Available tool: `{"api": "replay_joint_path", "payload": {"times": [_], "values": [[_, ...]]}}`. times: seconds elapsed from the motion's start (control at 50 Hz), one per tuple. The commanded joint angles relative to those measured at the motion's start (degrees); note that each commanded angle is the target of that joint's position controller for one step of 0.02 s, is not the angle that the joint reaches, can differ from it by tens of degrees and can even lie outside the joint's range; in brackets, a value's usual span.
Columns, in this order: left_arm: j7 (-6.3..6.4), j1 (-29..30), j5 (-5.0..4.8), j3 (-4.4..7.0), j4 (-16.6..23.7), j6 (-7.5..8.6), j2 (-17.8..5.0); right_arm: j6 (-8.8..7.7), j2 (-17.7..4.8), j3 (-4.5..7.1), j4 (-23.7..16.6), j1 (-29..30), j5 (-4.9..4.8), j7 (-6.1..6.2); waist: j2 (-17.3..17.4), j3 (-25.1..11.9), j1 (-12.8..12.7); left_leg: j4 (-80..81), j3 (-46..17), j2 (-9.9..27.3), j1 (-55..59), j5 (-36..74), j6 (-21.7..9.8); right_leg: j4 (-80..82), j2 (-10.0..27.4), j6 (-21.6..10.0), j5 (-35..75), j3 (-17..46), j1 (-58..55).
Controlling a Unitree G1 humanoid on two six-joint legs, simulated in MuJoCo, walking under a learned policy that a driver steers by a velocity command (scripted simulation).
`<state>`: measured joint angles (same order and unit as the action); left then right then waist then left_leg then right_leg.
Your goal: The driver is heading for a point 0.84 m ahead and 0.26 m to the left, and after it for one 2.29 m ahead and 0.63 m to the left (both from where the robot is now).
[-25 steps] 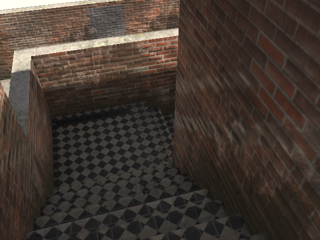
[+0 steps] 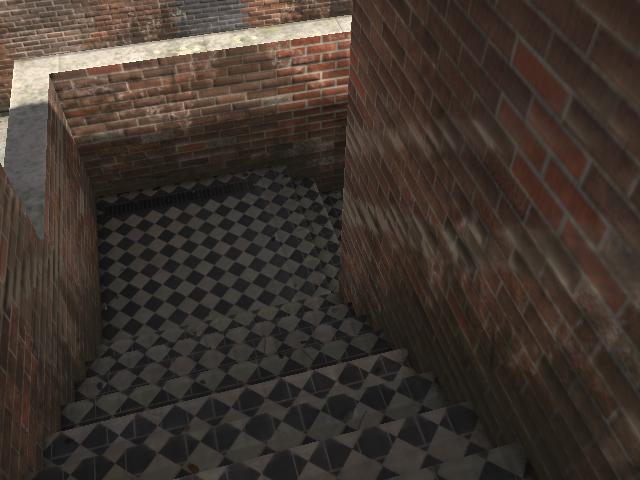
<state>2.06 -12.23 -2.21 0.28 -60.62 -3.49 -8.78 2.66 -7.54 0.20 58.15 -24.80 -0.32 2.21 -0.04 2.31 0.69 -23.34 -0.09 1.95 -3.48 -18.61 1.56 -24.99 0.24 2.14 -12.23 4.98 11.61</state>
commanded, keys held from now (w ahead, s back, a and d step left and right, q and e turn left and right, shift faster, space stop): w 1.00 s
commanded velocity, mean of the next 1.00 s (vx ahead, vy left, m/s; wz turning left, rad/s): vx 0.41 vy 0.00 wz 0.00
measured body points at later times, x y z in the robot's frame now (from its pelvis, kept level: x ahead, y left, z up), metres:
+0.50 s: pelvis +0.09 +0.00 -0.04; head +0.10 +0.00 +0.41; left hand +0.05 +0.24 -0.19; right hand +0.13 -0.26 -0.18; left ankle +0.10 +0.14 -0.69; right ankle +0.02 -0.15 -0.74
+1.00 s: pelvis +0.26 +0.10 -0.27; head +0.22 +0.12 +0.18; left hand +0.43 +0.30 -0.38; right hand +0.11 -0.07 -0.41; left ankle +0.16 +0.18 -0.95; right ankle +0.47 -0.08 -0.88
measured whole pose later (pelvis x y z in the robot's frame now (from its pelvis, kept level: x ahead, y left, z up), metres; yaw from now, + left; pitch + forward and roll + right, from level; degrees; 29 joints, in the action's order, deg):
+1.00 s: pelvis +0.26 +0.10 -0.27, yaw +1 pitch -2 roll +0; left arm 0.0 -6.7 -1.1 1.1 -47.5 -0.2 -8.3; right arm -3.0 -3.1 -1.8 64.4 -37.3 0.2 3.1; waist -2.2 -3.4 3.4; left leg -53.5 4.5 -2.3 -13.6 -38.4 -4.1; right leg -64.1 3.8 -0.5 19.8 6.0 51.9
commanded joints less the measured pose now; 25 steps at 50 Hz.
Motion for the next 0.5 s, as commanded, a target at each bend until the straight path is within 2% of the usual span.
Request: {"api": "replay_joint_path", "payload": {"times": [0.02,0.04,0.1,0.14,0.16,0.2,0.22,0.26,0.28,0.3,0.32,0.34,0.36,0.38,0.4,0.42,0.44,0.46,0.48,0.5], "values": [[0.44,-0.1,-0.29,0.86,1.5,-0.05,-5.1,-0.54,-4.8,0.99,-0.4,-6.5,-0.28,-0.05,1.7,3.7,0.6,6.9,-2.0,0.4,-5.0,-1.3,-2.1,3.0,-0.4,-4.2,-1.1,-0.3,-0.1],[0.40,1.2,-0.18,0.73,1.7,0.51,-4.7,-0.85,-5.6,1.36,-0.4,-6.3,-0.87,0.09,1.3,4.8,0.8,7.2,-3.7,1.6,-4.8,-2.8,-2.9,1.9,-1.1,-4.4,-1.9,-1.0,2.2],[0.04,1.3,-0.31,0.75,1.6,2.40,-4.2,-1.07,-7.7,2.32,-0.9,-7.7,-1.15,0.52,5.2,6.4,1.6,7.8,-7.9,4.5,-3.3,-8.0,-6.3,-2.9,-2.5,-5.4,-6.3,-3.3,7.2],[-0.61,2.0,-0.49,1.30,1.8,4.18,-4.9,-1.14,-8.4,2.79,-1.4,-8.6,-1.04,0.83,6.2,6.8,1.8,6.6,-10.3,6.3,-1.6,-5.8,-8.3,-5.9,-2.9,-6.0,-7.3,-4.0,11.0],[-1.00,2.3,-0.44,1.35,2.1,4.95,-4.9,-1.20,-7.8,2.78,-1.7,-8.9,-1.06,0.97,6.1,6.5,1.9,4.8,-10.2,6.7,-0.2,-1.6,-8.6,-7.0,-2.5,-6.4,-5.5,-4.1,12.1],[-1.82,1.5,-0.65,1.62,1.8,6.26,-5.1,-1.23,-6.5,2.43,-2.2,-9.1,-1.13,1.14,5.0,4.8,1.6,-0.8,-7.9,5.2,-0.2,6.1,-8.2,-8.9,-1.9,-6.9,1.6,-3.5,10.6],[-2.09,0.8,-0.84,1.78,1.3,6.63,-5.0,-1.22,-6.1,2.40,-2.4,-9.0,-1.14,1.45,2.9,2.2,1.3,-4.4,-5.5,3.4,-0.8,8.9,-6.9,-9.7,-1.7,-7.1,6.3,-3.3,7.4],[-2.77,-2.7,-1.52,2.51,0.4,6.40,-6.3,-1.67,-4.8,1.89,-3.2,-7.5,-1.30,1.99,-1.1,0.7,-0.2,-12.2,-0.7,-0.9,-8.1,7.4,-4.5,-10.7,-1.0,-8.6,14.0,-1.1,0.6],[-2.98,-5.6,-1.64,3.12,-0.2,6.03,-7.7,-2.04,-3.7,1.40,-3.5,-7.3,-1.11,2.22,-3.9,0.0,-1.5,-17.7,1.1,-2.7,-14.2,3.8,-3.3,-10.0,1.3,-10.8,17.1,3.2,-3.8],[-3.17,-10.1,-1.16,3.95,-1.0,5.89,-10.0,-2.61,-3.2,1.15,-4.0,-6.0,-0.76,2.44,-7.1,-0.5,-3.6,-25.4,1.6,-3.8,-22.1,-0.9,-2.3,-7.5,6.0,-15.0,20.5,11.4,-8.3],[-3.44,-15.2,-0.45,4.68,-2.2,5.95,-12.2,-3.34,-3.2,1.25,-5.4,-3.4,-1.40,2.61,-11.7,-1.0,-5.8,-36.2,0.4,-4.6,-31.0,-15.6,-1.6,-2.9,13.1,-20.3,23.4,23.3,-12.1],[-3.41,-17.5,0.01,4.94,-2.4,6.79,-13.6,-4.20,-4.2,1.60,-8.1,1.5,-2.43,2.85,-9.7,1.9,-7.2,-44.0,-3.7,-3.7,-41.6,-23.0,-1.6,-0.6,18.4,-24.4,22.1,31.0,-13.4],[-2.93,-17.0,0.44,5.05,-2.3,7.50,-13.7,-5.24,-4.5,1.55,-10.1,5.6,-2.69,2.75,-5.9,3.0,-7.0,-46.8,-7.6,-0.7,-48.3,-21.6,-2.2,-1.8,21.2,-24.2,20.1,31.9,-13.0],[-2.43,-14.5,0.64,4.75,-1.4,7.56,-12.5,-5.78,-5.1,1.83,-10.5,5.4,-2.30,2.45,-3.6,3.0,-5.3,-43.8,-8.3,2.0,-48.8,-17.5,-2.6,-3.5,21.0,-21.8,19.8,28.7,-10.3],[-1.85,-11.4,1.97,4.32,-0.5,6.91,-10.6,-5.63,-8.0,3.25,-8.1,1.3,-1.99,2.20,-2.0,0.3,-2.9,-41.8,-6.9,3.4,-42.1,-10.9,-2.4,-6.3,17.9,-19.0,14.2,22.2,-4.0],[-1.42,-7.6,3.15,3.87,0.9,6.50,-9.1,-5.14,-6.9,3.52,-5.8,-3.3,-1.48,1.45,-5.5,-1.7,-0.9,-45.7,-4.7,3.3,-35.4,-2.0,-3.0,-9.8,17.0,-17.2,15.4,18.5,3.3],[-1.42,-4.6,3.37,3.27,2.4,6.22,-8.5,-4.80,-5.8,3.59,-4.1,-6.5,-1.04,0.68,-5.7,-2.8,1.1,-48.9,-1.2,1.4,-29.2,1.2,-3.1,-10.9,15.1,-16.2,14.5,14.7,11.3],[-1.54,-6.3,3.02,2.72,1.7,6.17,-7.1,-4.16,-5.1,4.20,-1.4,-9.1,-0.99,0.25,-3.4,-2.8,2.1,-47.2,-1.2,0.6,-27.6,9.3,-3.3,-15.2,11.5,-15.1,2.3,10.2,15.9],[-0.75,-9.5,1.62,1.88,0.9,7.21,-4.6,-4.09,-4.2,4.13,-3.3,-3.0,-1.11,-0.44,-6.5,-1.6,-0.6,-46.6,-5.1,2.6,-35.8,15.5,-4.0,-18.3,12.0,-13.1,-6.8,12.2,12.2],[-0.06,-13.1,0.29,1.49,-0.3,7.71,-3.8,-4.21,-4.8,4.12,-5.2,1.8,-0.89,-0.87,-7.0,-1.1,-2.2,-43.2,-5.7,3.2,-41.8,17.9,-4.3,-19.6,12.1,-12.9,-11.7,13.9,9.6]]}}
Velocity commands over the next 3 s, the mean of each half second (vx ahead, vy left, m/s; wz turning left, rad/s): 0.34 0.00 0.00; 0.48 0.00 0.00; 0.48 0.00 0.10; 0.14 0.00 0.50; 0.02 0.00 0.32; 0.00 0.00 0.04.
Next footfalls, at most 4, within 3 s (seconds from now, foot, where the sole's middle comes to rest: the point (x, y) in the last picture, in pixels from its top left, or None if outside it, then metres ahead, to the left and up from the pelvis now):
0.70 left None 0.20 0.18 -0.98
1.24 right None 0.51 -0.05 -1.19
1.68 left None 0.68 0.21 -1.39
2.44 right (330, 433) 0.97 -0.02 -1.60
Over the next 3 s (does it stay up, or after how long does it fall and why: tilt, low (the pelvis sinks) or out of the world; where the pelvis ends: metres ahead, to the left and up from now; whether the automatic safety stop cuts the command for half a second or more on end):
stays up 0.88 0.04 -0.80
